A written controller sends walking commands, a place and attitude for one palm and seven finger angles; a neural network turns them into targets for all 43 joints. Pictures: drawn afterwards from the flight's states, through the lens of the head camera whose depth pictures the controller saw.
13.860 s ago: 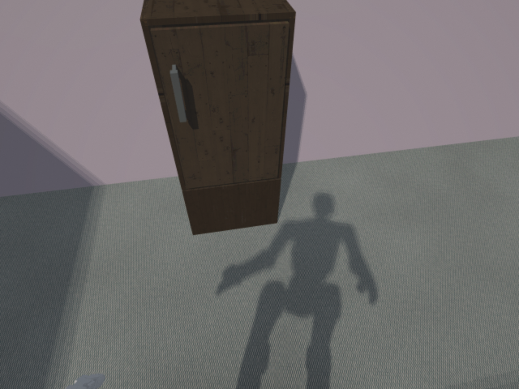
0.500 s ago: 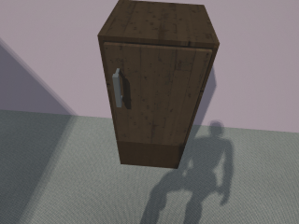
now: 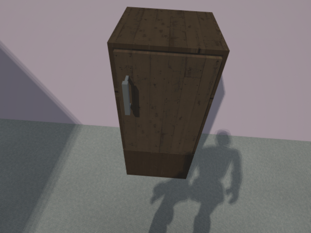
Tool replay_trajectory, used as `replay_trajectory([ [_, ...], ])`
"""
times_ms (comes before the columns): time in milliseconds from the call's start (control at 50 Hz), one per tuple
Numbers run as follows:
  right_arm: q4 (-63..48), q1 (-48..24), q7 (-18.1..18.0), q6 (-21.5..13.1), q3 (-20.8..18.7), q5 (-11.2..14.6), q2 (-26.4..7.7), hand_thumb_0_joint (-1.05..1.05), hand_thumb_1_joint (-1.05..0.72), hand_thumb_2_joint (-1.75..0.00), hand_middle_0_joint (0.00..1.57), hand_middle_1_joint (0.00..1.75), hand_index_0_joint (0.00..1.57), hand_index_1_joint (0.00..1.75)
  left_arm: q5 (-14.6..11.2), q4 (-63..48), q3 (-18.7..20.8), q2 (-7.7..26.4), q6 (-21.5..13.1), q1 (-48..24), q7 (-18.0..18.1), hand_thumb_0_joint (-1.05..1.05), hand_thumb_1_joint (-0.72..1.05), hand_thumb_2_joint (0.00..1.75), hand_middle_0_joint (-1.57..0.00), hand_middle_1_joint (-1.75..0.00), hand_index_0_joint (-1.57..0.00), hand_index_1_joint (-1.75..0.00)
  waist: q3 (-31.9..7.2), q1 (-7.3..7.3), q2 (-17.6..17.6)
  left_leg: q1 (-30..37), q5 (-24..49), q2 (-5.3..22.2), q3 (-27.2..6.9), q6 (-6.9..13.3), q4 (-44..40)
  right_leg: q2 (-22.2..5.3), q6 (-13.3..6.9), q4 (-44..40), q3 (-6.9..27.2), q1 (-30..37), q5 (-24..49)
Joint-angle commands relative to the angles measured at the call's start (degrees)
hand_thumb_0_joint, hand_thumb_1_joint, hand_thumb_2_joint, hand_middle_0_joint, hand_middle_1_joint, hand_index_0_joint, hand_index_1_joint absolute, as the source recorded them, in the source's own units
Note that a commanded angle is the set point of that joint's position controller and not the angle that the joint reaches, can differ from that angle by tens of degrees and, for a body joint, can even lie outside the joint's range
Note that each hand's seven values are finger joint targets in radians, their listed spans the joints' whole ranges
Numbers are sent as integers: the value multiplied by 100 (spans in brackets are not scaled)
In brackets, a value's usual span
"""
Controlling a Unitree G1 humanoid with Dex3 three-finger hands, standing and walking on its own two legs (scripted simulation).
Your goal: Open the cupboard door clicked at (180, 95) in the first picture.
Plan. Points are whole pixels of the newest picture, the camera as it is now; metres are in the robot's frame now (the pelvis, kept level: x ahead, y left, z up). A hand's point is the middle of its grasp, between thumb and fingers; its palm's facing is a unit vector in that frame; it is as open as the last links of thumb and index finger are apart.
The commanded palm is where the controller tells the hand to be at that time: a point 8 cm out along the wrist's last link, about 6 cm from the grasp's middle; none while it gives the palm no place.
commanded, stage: raise the hand with hooked fingers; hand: left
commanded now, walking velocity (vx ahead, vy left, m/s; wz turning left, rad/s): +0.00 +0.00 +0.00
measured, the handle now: (127, 95) +0.60 +0.15 +0.00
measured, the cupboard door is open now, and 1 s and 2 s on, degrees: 0 0 0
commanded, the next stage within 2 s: none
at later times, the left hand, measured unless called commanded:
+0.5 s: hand (76, 228) +0.15 +0.21 -0.06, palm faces +0.07 -1.00 -0.03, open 9.1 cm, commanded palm +0.15 +0.26 -0.04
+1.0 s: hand (72, 194) +0.22 +0.24 -0.03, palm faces +0.02 -1.00 -0.07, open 12.2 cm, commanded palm +0.20 +0.29 -0.02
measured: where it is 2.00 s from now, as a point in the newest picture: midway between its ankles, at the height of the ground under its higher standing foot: outside the picture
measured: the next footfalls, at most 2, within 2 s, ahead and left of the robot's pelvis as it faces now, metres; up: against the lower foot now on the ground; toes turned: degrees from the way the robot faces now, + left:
none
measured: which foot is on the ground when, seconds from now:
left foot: down 0.00-1.00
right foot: down 0.00-1.00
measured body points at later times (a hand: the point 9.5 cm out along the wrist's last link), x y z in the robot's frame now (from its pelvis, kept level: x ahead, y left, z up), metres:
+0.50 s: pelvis -0.02 -0.04 -0.10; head +0.01 +0.00 +0.35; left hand +0.14 +0.26 -0.05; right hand +0.20 -0.26 -0.13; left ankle +0.06 +0.08 -0.73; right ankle +0.00 -0.14 -0.73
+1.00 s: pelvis +0.01 -0.02 -0.08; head +0.06 +0.00 +0.36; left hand +0.21 +0.29 -0.03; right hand +0.19 -0.26 -0.15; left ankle +0.06 +0.08 -0.73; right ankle +0.01 -0.14 -0.73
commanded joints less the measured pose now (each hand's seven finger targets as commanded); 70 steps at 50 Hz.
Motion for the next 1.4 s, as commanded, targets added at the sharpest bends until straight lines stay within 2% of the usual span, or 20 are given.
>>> replay_trajectory([
  [0, -2196, -540, -438, -1507, -68, 357, -966, 0, -90, -90, 20, 30, 20, 30, -673, -7036, 1136, 1516, -1194, -682, 94, 0, 85, 88, -20, -33, -20, -33, -1738, 183, 1618, 1929, -480, 563, -1273, -502, -876, 234, -436, 759, -373, -1280, -250],
  [20, -1948, -580, -510, -1674, -45, 366, -1054, 0, -90, -90, 20, 30, 20, 30, -888, -6614, 872, 1088, -1004, -514, 288, 0, 83, 87, -21, -34, -21, -34, -1363, 24, 1500, 937, -1566, 438, -1437, -707, -1166, 307, -415, 1010, -442, -1454, -683],
  [40, -1807, -442, -454, -1741, 14, 452, -719, 0, -90, -90, 20, 30, 20, 30, -972, -5445, 10, -298, -608, 937, 217, 0, 81, 86, -21, -36, -21, -36, -424, -112, 1262, 545, -2060, 402, -1293, -567, -1207, 352, -414, 1010, -472, -1768, -728],
  [60, -2185, -414, -424, -1818, -38, 390, -1001, 0, -90, -90, 20, 30, 20, 30, -1174, -6361, 269, 37, -844, -166, 180, 0, 78, 85, -21, -37, -21, -37, -61, -245, 1288, 25, -2283, 263, -1320, -491, -964, 314, -380, 847, -422, -1711, -629],
  [100, -2142, -356, -420, -1902, -148, 261, -1029, 0, -90, -90, 20, 30, 20, 30, -1156, -5362, 627, 206, -1431, 164, -76, 0, 74, 83, -21, -40, -21, -40, 221, -317, 323, -723, -2232, 65, -1104, -395, -65, 350, -342, 682, -428, -2314, -1200],
  [140, -2325, -382, -332, -1834, -249, 226, -1034, 0, -90, -90, 20, 30, 20, 30, -1288, -4047, 1104, 321, -2157, 487, -595, 0, 69, 81, -22, -43, -22, -43, 246, -207, -1297, -1761, -2113, -8, -979, -401, 885, 374, -328, 1111, -428, -3184, -2060],
  [180, -2570, -554, -263, -1885, -368, 161, -1054, 0, -90, -90, 20, 30, 20, 30, -1515, -3588, 1255, 366, -3001, 722, -1389, 0, 64, 79, -22, -47, -22, -47, -182, 27, -1930, -2583, -2018, -46, -723, -379, 1794, 340, -340, 1664, -167, -3747, -2790],
  [240, -3159, -501, -119, -2001, -452, 225, -1164, 0, -90, -90, 20, 30, 20, 30, -1782, -3760, 1697, 1079, -3642, 374, -2701, 0, 57, 76, -22, -51, -22, -51, -1078, 243, -728, -3120, -1659, -126, -545, -323, 2670, 219, -486, 2183, 476, -3591, -2574],
  [280, -3556, -596, -146, -1963, -392, 313, -1153, 0, -90, -90, 20, 30, 20, 30, -1974, -4316, 2038, 1625, -3440, 204, -3176, 0, 53, 74, -23, -54, -23, -54, -1757, 401, 158, -3045, -1972, -137, -510, -263, 2712, 221, -479, 2275, 705, -3497, -2823],
  [320, -3863, -676, -227, -1925, -334, 363, -1170, 0, -90, -90, 20, 30, 20, 30, -2284, -5348, 2170, 1851, -3211, -290, -3254, 0, 48, 72, -23, -57, -23, -57, -1805, 401, 726, -2941, -2914, -64, -768, -268, 2434, 296, -477, 2287, 773, -3770, -3539],
  [380, -3864, -506, -362, -1919, -260, 360, -1032, 0, -90, -90, 20, 30, 20, 30, -2587, -6914, 2313, 1836, -3076, -465, -2917, 0, 41, 69, -24, -62, -24, -62, -2004, 222, 1172, -2384, -2610, 34, -947, -159, 2343, 419, -480, 2297, 576, -3605, -2616],
  [460, -3363, -341, -505, -1881, -220, 275, -956, 0, -90, -90, 20, 30, 20, 30, -2261, -7021, 2079, 1559, -3008, -542, -2369, 0, 32, 65, -24, -68, -24, -68, -1405, -150, 924, -2608, -1996, 97, -993, -101, 2706, 530, -469, 2438, 356, -3973, -2050],
  [520, -3098, -232, -524, -1856, -213, 297, -1000, 0, -90, -90, 20, 30, 20, 30, -2131, -6087, 1912, 1405, -2756, -478, -2510, 0, 25, 62, -25, -72, -25, -72, -1058, -304, 560, -2866, -1684, 94, -1011, -113, 2924, 588, -415, 2417, 288, -4164, -1864],
  [640, -3303, -210, -494, -1856, -259, 357, -1044, 0, -90, -90, 20, 30, 20, 30, -2313, -5856, 2321, 1824, -2015, 64, -3182, 0, 11, 56, -26, -81, -26, -81, -2282, 85, 301, -2372, -322, 52, -863, -75, 2908, 495, -370, 2391, 281, -3217, -547],
  [720, -3345, -307, -454, -1822, -287, 296, -904, 0, -90, -90, 20, 30, 20, 30, -2580, -6189, 3043, 2111, -2101, 216, -2942, 0, 1, 52, -26, -87, -26, -87, -2689, 365, 215, -2144, 357, 57, -829, -117, 2891, 546, -373, 2621, 127, -2864, 261],
  [840, -3233, -202, -362, -1718, -287, 302, -964, 0, -90, -90, 20, 30, 20, 30, -2400, -5868, 2420, 1490, -2369, -51, -2698, 0, -13, 46, -27, -96, -27, -96, -1888, 19, 489, -2125, -107, 88, -885, -173, 2690, 563, -383, 2624, -80, -3641, -322],
  [920, -3336, -31, -394, -1676, -270, 340, -1137, 0, -90, -90, 20, 30, 20, 30, -2281, -5734, 2281, 1763, -2208, -450, -2948, 0, -22, 42, -28, -102, -28, -102, -1887, -117, 338, -2060, -336, 96, -939, -123, 2578, 572, -389, 2480, -38, -3624, -509],
  [1020, -3408, -19, -472, -1662, -200, 335, -1188, 0, -90, -90, 20, 30, 20, 30, -2427, -6157, 2835, 2435, -2319, -938, -2953, 0, -34, 37, -29, -110, -29, -110, -2238, 30, 664, -1644, -274, 107, -986, -139, 2405, 597, -453, 2405, -38, -3388, -553],
  [1200, -3451, 35, -460, -1482, -116, 396, -1230, 0, -90, -90, 20, 30, 20, 30, -2377, -5092, 2511, 2120, -1902, -1245, -3004, 0, -50, 30, -30, -120, -30, -120, -1698, -94, 694, -1673, -856, 111, -1020, -190, 1995, 563, -409, 2116, -124, -3419, -812],
  [1380, -3457, 84, -526, -1458, -72, 367, -1247, 0, -90, -90, 20, 30, 20, 30, -2446, -5015, 2928, 2690, -2074, -2368, -3148, 0, -50, 30, -30, -120, -30, -120, -1963, -69, 628, -1329, -780, 101, -1023, -172, 1891, 599, -457, 1978, -47, -3223, -834],
])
